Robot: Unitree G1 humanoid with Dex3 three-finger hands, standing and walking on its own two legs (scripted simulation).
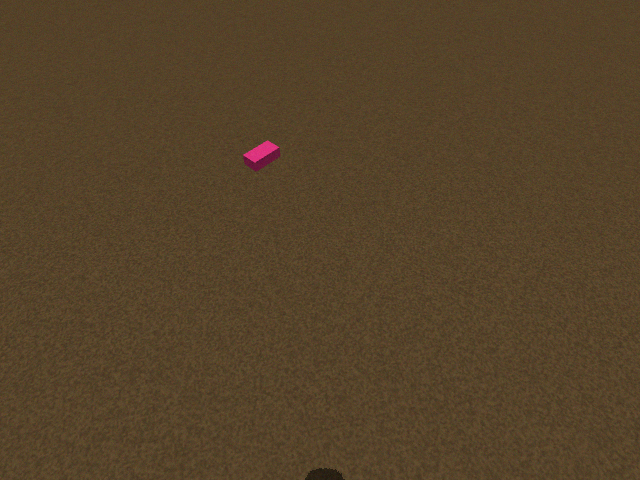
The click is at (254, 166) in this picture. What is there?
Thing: lying carton
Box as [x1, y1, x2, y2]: [243, 140, 279, 171]
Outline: 267,140 243,155 245,164 256,171 279,156 279,148
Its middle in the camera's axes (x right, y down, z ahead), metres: -0.28 -0.43 +1.97
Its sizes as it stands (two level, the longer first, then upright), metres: 0.165 0.090 0.057
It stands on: the floor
